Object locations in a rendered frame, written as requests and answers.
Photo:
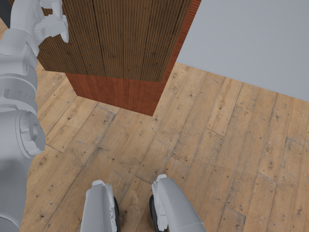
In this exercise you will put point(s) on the cupboard door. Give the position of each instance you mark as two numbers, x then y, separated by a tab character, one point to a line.
128	39

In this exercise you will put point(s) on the robot left hand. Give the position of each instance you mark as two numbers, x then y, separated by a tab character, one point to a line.
27	15

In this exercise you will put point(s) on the right robot thigh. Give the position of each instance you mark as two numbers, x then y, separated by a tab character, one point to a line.
180	214

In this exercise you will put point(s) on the handle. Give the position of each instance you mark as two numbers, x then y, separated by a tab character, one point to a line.
5	12

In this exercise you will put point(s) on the robot thigh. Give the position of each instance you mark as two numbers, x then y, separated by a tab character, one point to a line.
180	214
98	204

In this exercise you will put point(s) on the robot left forearm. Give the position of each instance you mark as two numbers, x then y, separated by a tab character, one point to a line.
18	78

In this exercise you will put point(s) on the left robot thigh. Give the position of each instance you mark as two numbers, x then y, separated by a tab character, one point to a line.
98	204

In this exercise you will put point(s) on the robot left upper arm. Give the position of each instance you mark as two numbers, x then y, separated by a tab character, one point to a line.
21	139

